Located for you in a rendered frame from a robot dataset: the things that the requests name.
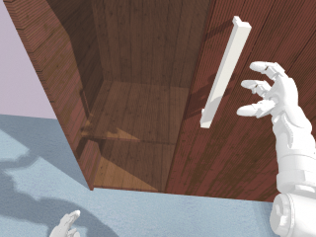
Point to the handle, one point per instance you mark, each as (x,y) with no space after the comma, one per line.
(228,62)

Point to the right robot upper arm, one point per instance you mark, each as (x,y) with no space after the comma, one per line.
(293,216)

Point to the left robot hand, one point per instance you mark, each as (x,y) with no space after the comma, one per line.
(65,223)

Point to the robot right forearm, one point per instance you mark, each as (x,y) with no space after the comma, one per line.
(295,152)

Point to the wardrobe door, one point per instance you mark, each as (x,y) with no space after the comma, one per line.
(236,157)

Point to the right robot hand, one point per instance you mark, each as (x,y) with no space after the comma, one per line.
(282,93)

